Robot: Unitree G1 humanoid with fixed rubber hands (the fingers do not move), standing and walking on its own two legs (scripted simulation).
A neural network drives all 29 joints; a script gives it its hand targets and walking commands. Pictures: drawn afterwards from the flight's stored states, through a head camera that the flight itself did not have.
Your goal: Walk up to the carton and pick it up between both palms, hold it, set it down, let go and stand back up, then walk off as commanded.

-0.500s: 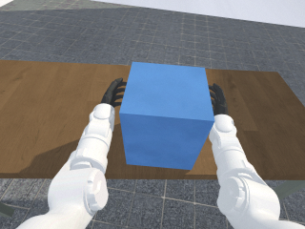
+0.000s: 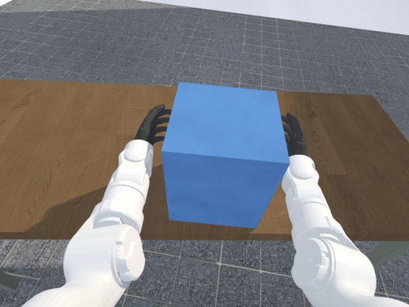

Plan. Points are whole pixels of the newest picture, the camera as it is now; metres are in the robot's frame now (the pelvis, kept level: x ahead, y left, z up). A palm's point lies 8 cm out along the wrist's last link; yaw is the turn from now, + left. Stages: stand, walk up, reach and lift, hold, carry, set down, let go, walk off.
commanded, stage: set down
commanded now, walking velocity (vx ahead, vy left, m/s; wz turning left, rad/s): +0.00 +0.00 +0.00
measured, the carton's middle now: (219, 159) +0.43 -0.07 +0.04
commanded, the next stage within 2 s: none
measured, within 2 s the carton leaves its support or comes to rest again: neither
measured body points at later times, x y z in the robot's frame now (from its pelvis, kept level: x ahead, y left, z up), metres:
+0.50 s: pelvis +0.00 +0.00 +0.00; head +0.05 +0.02 +0.45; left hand +0.45 +0.09 +0.06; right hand +0.39 -0.22 +0.05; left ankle -0.05 +0.14 -0.75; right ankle -0.03 -0.15 -0.75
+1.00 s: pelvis -0.02 +0.00 +0.00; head +0.04 +0.02 +0.44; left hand +0.45 +0.11 +0.07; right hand +0.38 -0.21 +0.04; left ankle -0.05 +0.15 -0.75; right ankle -0.03 -0.15 -0.74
